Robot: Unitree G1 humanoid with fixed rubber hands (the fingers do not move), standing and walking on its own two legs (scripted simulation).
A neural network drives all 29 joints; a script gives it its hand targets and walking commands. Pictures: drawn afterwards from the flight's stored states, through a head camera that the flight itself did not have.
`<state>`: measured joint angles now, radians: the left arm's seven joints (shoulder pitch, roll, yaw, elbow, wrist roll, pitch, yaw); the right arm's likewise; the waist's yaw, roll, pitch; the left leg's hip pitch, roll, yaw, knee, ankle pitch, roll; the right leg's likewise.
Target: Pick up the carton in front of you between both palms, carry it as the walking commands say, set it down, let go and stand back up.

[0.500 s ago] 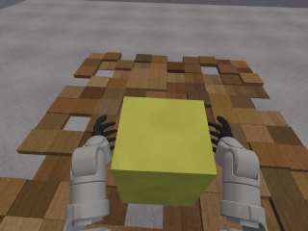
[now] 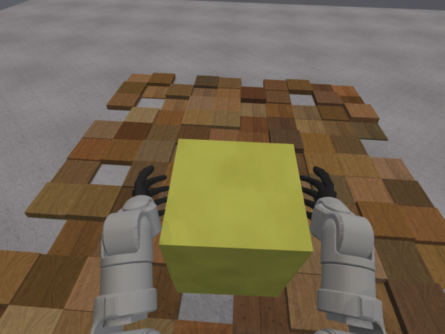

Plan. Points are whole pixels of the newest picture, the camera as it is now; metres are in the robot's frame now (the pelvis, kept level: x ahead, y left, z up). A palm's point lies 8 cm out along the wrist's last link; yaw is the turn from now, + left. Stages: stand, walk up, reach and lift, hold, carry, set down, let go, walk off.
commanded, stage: carry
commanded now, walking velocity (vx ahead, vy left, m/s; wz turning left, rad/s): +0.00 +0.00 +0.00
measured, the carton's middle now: (231, 223) +0.34 +0.00 +0.04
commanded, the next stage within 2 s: none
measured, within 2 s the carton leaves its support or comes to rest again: neither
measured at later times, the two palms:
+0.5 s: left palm (142, 212) +0.31 +0.15 +0.11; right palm (325, 213) +0.31 -0.15 +0.11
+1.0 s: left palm (144, 215) +0.30 +0.15 +0.11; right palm (327, 216) +0.31 -0.16 +0.11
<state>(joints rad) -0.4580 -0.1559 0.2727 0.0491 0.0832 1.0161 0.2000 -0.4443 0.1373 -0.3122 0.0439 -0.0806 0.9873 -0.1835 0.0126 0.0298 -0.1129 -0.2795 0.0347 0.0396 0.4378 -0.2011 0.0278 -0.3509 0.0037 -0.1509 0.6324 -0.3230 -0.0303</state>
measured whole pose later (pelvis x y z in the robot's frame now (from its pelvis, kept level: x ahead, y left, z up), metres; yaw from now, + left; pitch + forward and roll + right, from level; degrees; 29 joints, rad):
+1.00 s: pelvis -0.02 +0.00 +0.00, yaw +0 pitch +2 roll -2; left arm -0.46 -0.16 0.27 0.04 0.08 1.02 0.20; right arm -0.45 0.14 -0.31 0.03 -0.08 1.00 -0.18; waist 0.01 0.03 -0.10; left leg -0.30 0.04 0.04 0.43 -0.17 0.02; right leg -0.38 0.00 -0.15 0.63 -0.30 -0.04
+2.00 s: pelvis +0.39 -0.07 -0.03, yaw +0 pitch +5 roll +3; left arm -0.41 -0.15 0.24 -0.14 0.01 1.00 0.18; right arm -0.44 0.15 -0.27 -0.13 -0.06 1.00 -0.22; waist 0.06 0.00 -0.06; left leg -0.75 0.04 0.09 0.93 -0.16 0.03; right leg -0.13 0.04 -0.12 0.39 -0.37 -0.11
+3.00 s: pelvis +1.03 -0.12 +0.00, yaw -1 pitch +5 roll -1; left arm -0.53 -0.15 0.26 -0.13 0.02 1.10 0.21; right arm -0.56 0.10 -0.32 -0.12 -0.03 1.09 -0.22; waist 0.05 0.02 -0.09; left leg -0.56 0.03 0.09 0.54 0.01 0.05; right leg -0.10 -0.02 -0.14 0.46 -0.37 -0.03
